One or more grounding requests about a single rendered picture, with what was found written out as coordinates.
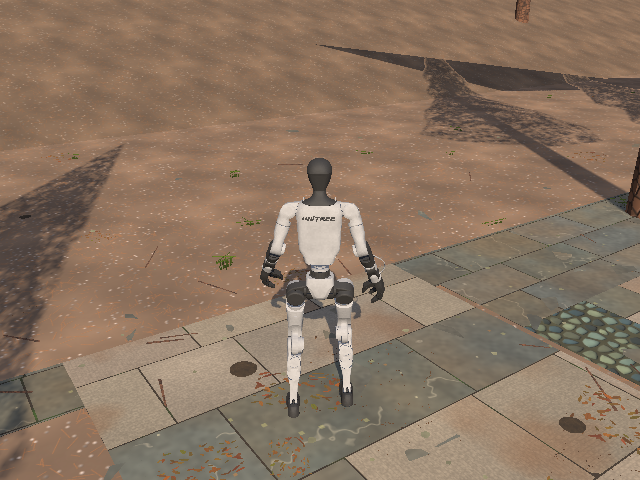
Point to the left robot upper arm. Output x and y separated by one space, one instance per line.
282 226

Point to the robot left forearm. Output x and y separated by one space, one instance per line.
270 260

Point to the robot left shin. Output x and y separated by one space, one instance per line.
293 371

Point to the robot left hand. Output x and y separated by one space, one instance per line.
275 274

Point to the robot right hand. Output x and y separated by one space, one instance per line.
379 287

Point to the robot right forearm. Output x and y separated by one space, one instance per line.
370 266

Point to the right robot upper arm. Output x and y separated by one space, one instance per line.
351 212

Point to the robot right foot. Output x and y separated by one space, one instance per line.
346 398

